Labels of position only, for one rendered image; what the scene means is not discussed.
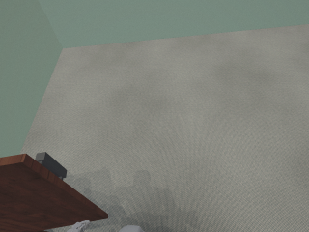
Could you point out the cupboard door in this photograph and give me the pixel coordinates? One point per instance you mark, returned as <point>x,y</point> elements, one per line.
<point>34,199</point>

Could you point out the handle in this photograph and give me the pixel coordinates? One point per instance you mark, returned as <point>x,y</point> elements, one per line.
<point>51,164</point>

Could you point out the left robot hand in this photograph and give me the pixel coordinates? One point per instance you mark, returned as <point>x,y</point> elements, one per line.
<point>80,226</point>

